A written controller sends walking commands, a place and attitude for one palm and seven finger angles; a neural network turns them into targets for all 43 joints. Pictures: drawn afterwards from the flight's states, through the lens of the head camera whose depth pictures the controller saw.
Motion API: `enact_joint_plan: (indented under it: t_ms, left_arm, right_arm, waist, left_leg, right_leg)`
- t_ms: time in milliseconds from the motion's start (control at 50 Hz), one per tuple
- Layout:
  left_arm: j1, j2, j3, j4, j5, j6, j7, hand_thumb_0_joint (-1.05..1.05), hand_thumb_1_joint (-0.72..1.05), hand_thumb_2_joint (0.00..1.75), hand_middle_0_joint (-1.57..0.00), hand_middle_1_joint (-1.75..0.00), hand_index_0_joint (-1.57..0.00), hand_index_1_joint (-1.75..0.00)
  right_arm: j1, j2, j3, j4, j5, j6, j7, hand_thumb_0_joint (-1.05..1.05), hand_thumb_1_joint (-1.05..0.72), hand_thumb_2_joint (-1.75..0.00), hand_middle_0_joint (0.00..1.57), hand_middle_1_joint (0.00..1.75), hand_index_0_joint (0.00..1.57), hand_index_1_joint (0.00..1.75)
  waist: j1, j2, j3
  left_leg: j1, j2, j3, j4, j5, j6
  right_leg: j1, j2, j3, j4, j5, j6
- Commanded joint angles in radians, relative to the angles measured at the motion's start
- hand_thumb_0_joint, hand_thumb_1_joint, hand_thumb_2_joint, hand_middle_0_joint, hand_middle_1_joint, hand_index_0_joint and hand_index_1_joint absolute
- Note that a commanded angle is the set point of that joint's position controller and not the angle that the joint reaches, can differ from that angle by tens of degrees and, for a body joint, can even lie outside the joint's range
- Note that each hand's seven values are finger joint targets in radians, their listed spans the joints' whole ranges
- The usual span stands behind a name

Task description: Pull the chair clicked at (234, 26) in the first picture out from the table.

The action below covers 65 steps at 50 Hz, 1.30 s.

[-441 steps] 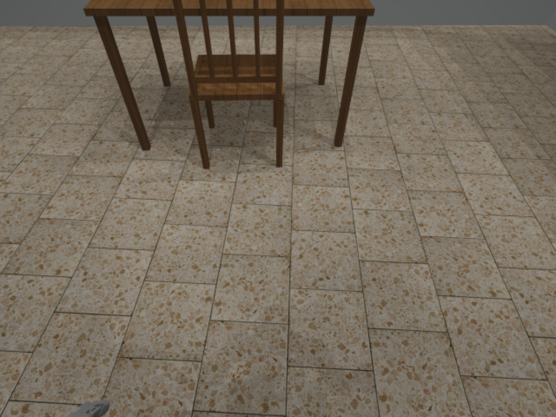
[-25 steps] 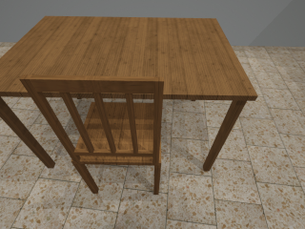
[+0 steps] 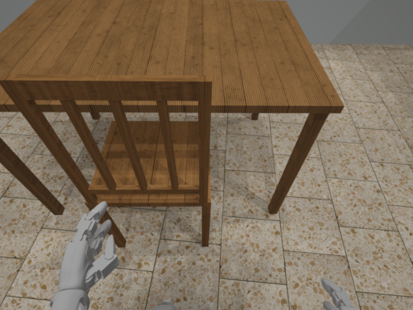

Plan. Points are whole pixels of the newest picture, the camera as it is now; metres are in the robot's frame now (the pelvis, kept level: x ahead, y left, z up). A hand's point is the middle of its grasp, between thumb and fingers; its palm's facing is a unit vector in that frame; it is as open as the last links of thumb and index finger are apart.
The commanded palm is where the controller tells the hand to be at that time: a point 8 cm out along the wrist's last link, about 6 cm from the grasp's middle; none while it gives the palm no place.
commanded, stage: raise the hand toward the chair's back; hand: left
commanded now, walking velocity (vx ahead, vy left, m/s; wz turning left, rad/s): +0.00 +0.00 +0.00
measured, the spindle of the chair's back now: (132, 151) +0.50 +0.21 -0.04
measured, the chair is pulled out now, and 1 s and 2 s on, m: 0.00 0.00 0.00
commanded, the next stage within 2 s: aim the fingers beside a spindle in 1.88 s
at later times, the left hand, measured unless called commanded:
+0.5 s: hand (118, 275) +0.20 +0.17 -0.03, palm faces -0.02 -1.00 -0.05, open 11.8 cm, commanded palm +0.16 +0.23 -0.02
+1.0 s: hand (99, 265) +0.21 +0.20 -0.01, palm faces +0.05 -1.00 -0.06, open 15.9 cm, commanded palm +0.19 +0.26 -0.01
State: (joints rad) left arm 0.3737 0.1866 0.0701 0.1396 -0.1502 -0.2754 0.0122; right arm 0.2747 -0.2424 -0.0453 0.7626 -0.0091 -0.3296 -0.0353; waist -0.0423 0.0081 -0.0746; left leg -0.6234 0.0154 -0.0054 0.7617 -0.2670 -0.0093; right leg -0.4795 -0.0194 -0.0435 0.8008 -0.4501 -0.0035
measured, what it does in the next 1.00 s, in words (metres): lowers itself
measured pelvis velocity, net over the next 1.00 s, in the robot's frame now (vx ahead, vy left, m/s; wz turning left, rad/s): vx -0.02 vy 0.01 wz -0.02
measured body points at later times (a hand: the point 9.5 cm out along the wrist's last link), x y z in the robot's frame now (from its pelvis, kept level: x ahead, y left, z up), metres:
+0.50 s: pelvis -0.03 -0.01 -0.09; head +0.05 -0.01 +0.36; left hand +0.19 +0.22 -0.02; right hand +0.17 -0.21 -0.18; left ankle +0.07 +0.13 -0.71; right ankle -0.03 -0.12 -0.71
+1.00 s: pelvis -0.02 +0.01 -0.07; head +0.06 +0.03 +0.37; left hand +0.20 +0.26 -0.01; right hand +0.18 -0.22 -0.14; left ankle +0.07 +0.13 -0.71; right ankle -0.03 -0.12 -0.71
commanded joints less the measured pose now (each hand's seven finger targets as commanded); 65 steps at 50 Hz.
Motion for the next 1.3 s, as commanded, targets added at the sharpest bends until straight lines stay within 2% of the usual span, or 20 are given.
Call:
enact_joint_plan:
  t_ms: [0, 20, 60, 100, 140, 160, 220, 260, 300, 380, 460, 520, 560, 600, 680, 760, 880, 960, 1080, 1280]
  left_arm:
    - [0.298, -0.036, 0.052, -0.027, -0.107, -0.328, -0.225, 0.00, 0.62, 0.78, -0.17, -0.26, -0.17, -0.26]
    - [0.306, 0.017, 0.104, -0.013, -0.110, -0.373, -0.271, 0.00, 0.60, 0.77, -0.17, -0.25, -0.17, -0.25]
    - [0.312, 0.095, 0.163, -0.055, -0.094, -0.303, -0.293, 0.00, 0.55, 0.75, -0.16, -0.25, -0.16, -0.25]
    - [0.216, 0.097, 0.140, -0.230, -0.114, -0.199, -0.283, 0.00, 0.50, 0.73, -0.16, -0.24, -0.16, -0.24]
    - [0.113, 0.116, 0.152, -0.371, -0.113, -0.167, -0.232, 0.00, 0.46, 0.71, -0.16, -0.23, -0.16, -0.23]
    - [0.038, 0.130, 0.158, -0.450, -0.109, -0.187, -0.204, 0.00, 0.43, 0.70, -0.15, -0.23, -0.15, -0.23]
    - [-0.067, 0.122, 0.089, -0.625, -0.102, -0.291, -0.183, 0.00, 0.36, 0.67, -0.15, -0.22, -0.15, -0.22]
    - [-0.111, 0.115, 0.050, -0.601, -0.095, -0.329, -0.208, 0.00, 0.32, 0.65, -0.14, -0.21, -0.14, -0.21]
    - [-0.097, 0.099, 0.035, -0.483, -0.101, -0.313, -0.252, 0.00, 0.27, 0.63, -0.14, -0.20, -0.14, -0.20]
    - [-0.009, 0.132, 0.102, -0.378, -0.129, -0.165, -0.309, 0.00, 0.18, 0.59, -0.13, -0.19, -0.13, -0.19]
    - [0.052, 0.188, 0.224, -0.395, -0.140, -0.067, -0.253, 0.00, 0.08, 0.55, -0.12, -0.17, -0.12, -0.17]
    - [0.040, 0.146, 0.205, -0.425, -0.147, -0.101, -0.209, 0.00, 0.01, 0.52, -0.11, -0.16, -0.11, -0.16]
    - [0.030, 0.145, 0.195, -0.413, -0.134, -0.144, -0.193, 0.00, -0.03, 0.50, -0.11, -0.15, -0.11, -0.15]
    - [0.028, 0.121, 0.153, -0.386, -0.132, -0.178, -0.197, 0.00, -0.08, 0.48, -0.10, -0.15, -0.10, -0.15]
    - [0.020, 0.137, 0.139, -0.396, -0.128, -0.209, -0.207, 0.00, -0.17, 0.44, -0.09, -0.13, -0.09, -0.13]
    - [-0.002, 0.169, 0.171, -0.425, -0.124, -0.205, -0.193, 0.00, -0.27, 0.40, -0.08, -0.12, -0.08, -0.12]
    - [-0.015, 0.155, 0.151, -0.448, -0.112, -0.190, -0.176, 0.00, -0.41, 0.34, -0.07, -0.09, -0.07, -0.09]
    - [-0.031, 0.173, 0.174, -0.414, -0.116, -0.158, -0.195, 0.00, -0.50, 0.30, -0.06, -0.08, -0.06, -0.08]
    - [-0.088, 0.173, 0.170, -0.412, -0.126, -0.134, -0.221, 0.00, -0.50, 0.30, -0.06, -0.08, -0.06, -0.08]
    - [-0.135, 0.213, 0.222, -0.371, -0.146, -0.121, -0.250, 0.00, -0.50, 0.30, -0.06, -0.08, -0.06, -0.08]
  right_arm:
    - [-0.157, -0.096, -0.055, -0.242, -0.003, -0.070, 0.068, 0.00, -0.90, -0.90, 0.20, 0.30, 0.20, 0.30]
    - [-0.171, -0.103, -0.066, -0.271, 0.003, -0.059, 0.073, 0.00, -0.90, -0.90, 0.20, 0.30, 0.20, 0.30]
    - [-0.201, -0.111, -0.078, -0.344, 0.016, -0.016, 0.069, 0.00, -0.90, -0.90, 0.20, 0.30, 0.20, 0.30]
    - [-0.209, -0.113, -0.070, -0.421, 0.029, 0.016, 0.045, 0.00, -0.90, -0.90, 0.20, 0.30, 0.20, 0.30]
    - [-0.172, -0.100, -0.061, -0.437, 0.029, 0.030, 0.018, 0.00, -0.90, -0.90, 0.20, 0.30, 0.20, 0.30]
    - [-0.147, -0.096, -0.059, -0.424, 0.022, 0.028, 0.007, 0.00, -0.90, -0.90, 0.20, 0.30, 0.20, 0.30]
    - [-0.101, -0.091, -0.041, -0.397, 0.007, 0.005, -0.009, 0.00, -0.90, -0.90, 0.20, 0.30, 0.20, 0.30]
    - [-0.084, -0.099, -0.034, -0.360, 0.005, -0.018, -0.022, 0.00, -0.90, -0.90, 0.20, 0.30, 0.20, 0.30]
    - [-0.081, -0.103, -0.025, -0.323, 0.011, -0.034, -0.037, 0.00, -0.90, -0.90, 0.20, 0.30, 0.20, 0.30]
    - [-0.105, -0.103, -0.020, -0.318, 0.030, -0.034, -0.061, 0.00, -0.90, -0.90, 0.20, 0.30, 0.20, 0.30]
    - [-0.146, -0.081, -0.026, -0.319, 0.029, -0.016, -0.067, 0.00, -0.90, -0.90, 0.20, 0.30, 0.20, 0.30]
    - [-0.144, -0.070, -0.023, -0.306, 0.019, -0.015, -0.055, 0.00, -0.90, -0.90, 0.20, 0.30, 0.20, 0.30]
    - [-0.149, -0.077, -0.023, -0.298, 0.015, -0.019, -0.049, 0.00, -0.90, -0.90, 0.20, 0.30, 0.20, 0.30]
    - [-0.143, -0.085, -0.021, -0.294, 0.013, -0.024, -0.043, 0.00, -0.90, -0.90, 0.20, 0.30, 0.20, 0.30]
    - [-0.130, -0.103, -0.022, -0.303, 0.015, -0.034, -0.042, 0.00, -0.90, -0.90, 0.20, 0.30, 0.20, 0.30]
    - [-0.119, -0.111, -0.026, -0.305, 0.017, -0.032, -0.048, 0.00, -0.90, -0.90, 0.20, 0.30, 0.20, 0.30]
    - [-0.116, -0.114, -0.017, -0.317, 0.013, -0.022, -0.042, 0.00, -0.90, -0.90, 0.20, 0.30, 0.20, 0.30]
    - [-0.110, -0.118, -0.010, -0.316, 0.012, -0.011, -0.042, 0.00, -0.90, -0.90, 0.20, 0.30, 0.20, 0.30]
    - [-0.114, -0.119, 0.003, -0.323, 0.013, -0.005, -0.043, 0.00, -0.90, -0.90, 0.20, 0.30, 0.20, 0.30]
    - [-0.104, -0.130, 0.007, -0.310, 0.012, -0.012, -0.046, 0.00, -0.90, -0.90, 0.20, 0.30, 0.20, 0.30]
  waist:
    - [0.121, -0.127, -0.137]
    - [0.128, -0.114, -0.147]
    - [0.163, -0.020, -0.151]
    - [0.129, -0.028, -0.178]
    - [0.096, -0.010, -0.185]
    - [0.071, -0.024, -0.204]
    - [0.034, 0.089, -0.259]
    - [0.000, 0.073, -0.255]
    - [-0.016, 0.033, -0.214]
    - [0.038, 0.003, -0.280]
    - [0.107, -0.005, -0.374]
    - [0.090, -0.024, -0.331]
    - [0.085, -0.032, -0.304]
    - [0.060, -0.026, -0.239]
    - [0.057, 0.021, -0.249]
    - [0.061, 0.035, -0.285]
    - [0.052, 0.097, -0.280]
    - [0.050, 0.085, -0.293]
    - [0.040, 0.089, -0.261]
    - [0.046, 0.071, -0.301]
  left_leg:
    - [-0.103, -0.029, -0.009, 0.201, 0.023, -0.003]
    - [-0.159, -0.030, 0.004, 0.244, -0.001, -0.005]
    - [-0.200, -0.040, 0.035, 0.248, -0.063, 0.004]
    - [-0.188, -0.043, 0.033, 0.252, -0.132, 0.019]
    - [-0.188, -0.033, 0.012, 0.294, -0.147, 0.029]
    - [-0.192, -0.023, -0.005, 0.319, -0.139, 0.035]
    - [-0.129, -0.009, -0.036, 0.364, -0.045, 0.042]
    - [-0.138, -0.002, -0.046, 0.396, -0.040, 0.047]
    - [-0.194, 0.001, -0.054, 0.406, -0.101, 0.044]
    - [-0.215, -0.007, -0.050, 0.373, -0.126, 0.039]
    - [-0.154, -0.013, -0.052, 0.334, -0.025, 0.034]
    - [-0.143, -0.011, -0.054, 0.322, 0.003, 0.029]
    - [-0.156, -0.009, -0.054, 0.317, -0.008, 0.030]
    - [-0.185, -0.009, -0.053, 0.315, -0.060, 0.027]
    - [-0.175, -0.006, -0.053, 0.298, -0.114, 0.030]
    - [-0.132, -0.004, -0.059, 0.277, -0.102, 0.032]
    - [-0.079, -0.002, -0.073, 0.246, -0.113, 0.028]
    - [-0.078, -0.004, -0.073, 0.245, -0.091, 0.028]
    - [-0.061, -0.003, -0.082, 0.230, -0.107, 0.024]
    - [-0.039, -0.007, -0.075, 0.235, -0.038, 0.024]
  right_leg:
    - [-0.270, 0.024, 0.003, 0.147, 0.177, -0.016]
    - [-0.289, 0.021, 0.023, 0.188, 0.162, -0.020]
    - [-0.295, 0.025, 0.055, 0.190, 0.045, -0.032]
    - [-0.307, 0.028, 0.061, 0.166, -0.058, -0.022]
    - [-0.348, 0.028, 0.096, 0.149, -0.102, -0.010]
    - [-0.388, 0.043, 0.089, 0.171, -0.085, -0.006]
    - [-0.437, 0.054, 0.062, 0.220, 0.042, -0.014]
    - [-0.489, 0.064, 0.052, 0.235, 0.042, -0.011]
    - [-0.510, 0.063, 0.060, 0.216, -0.028, -0.009]
    - [-0.416, 0.049, 0.081, 0.171, -0.090, -0.004]
    - [-0.311, 0.045, 0.060, 0.184, 0.032, 0.001]
    - [-0.318, 0.043, 0.039, 0.193, 0.114, 0.010]
    - [-0.353, 0.054, 0.020, 0.206, 0.081, 0.004]
    - [-0.393, 0.052, 0.029, 0.193, 0.018, 0.003]
    - [-0.422, 0.057, 0.028, 0.187, -0.072, -0.008]
    - [-0.418, 0.069, 0.000, 0.200, -0.044, -0.013]
    - [-0.426, 0.074, -0.024, 0.200, -0.026, -0.017]
    - [-0.401, 0.079, -0.027, 0.193, -0.003, -0.017]
    - [-0.406, 0.080, -0.029, 0.174, -0.011, -0.016]
    - [-0.364, 0.079, -0.022, 0.165, 0.051, -0.014]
